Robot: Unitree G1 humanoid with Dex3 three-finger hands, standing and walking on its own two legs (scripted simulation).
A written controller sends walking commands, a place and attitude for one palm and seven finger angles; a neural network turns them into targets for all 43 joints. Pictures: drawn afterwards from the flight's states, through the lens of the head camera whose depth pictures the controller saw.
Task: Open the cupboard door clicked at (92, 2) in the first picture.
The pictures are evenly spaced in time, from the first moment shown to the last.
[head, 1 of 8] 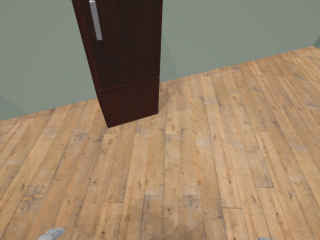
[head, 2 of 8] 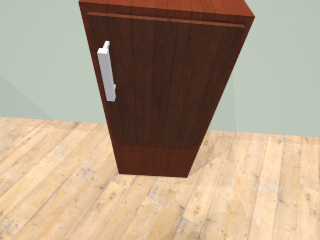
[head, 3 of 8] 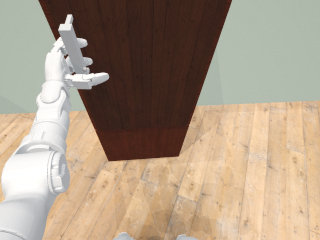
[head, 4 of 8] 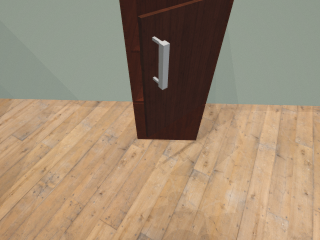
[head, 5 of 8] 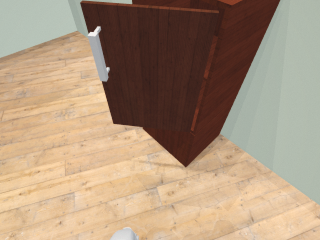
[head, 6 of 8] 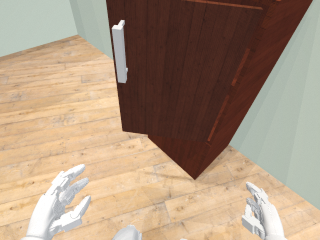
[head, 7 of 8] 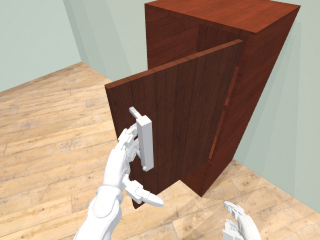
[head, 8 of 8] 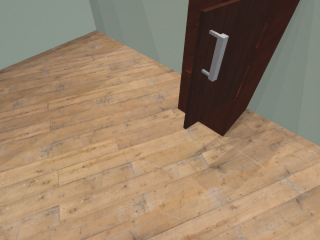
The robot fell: no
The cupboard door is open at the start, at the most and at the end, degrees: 0 79 79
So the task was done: yes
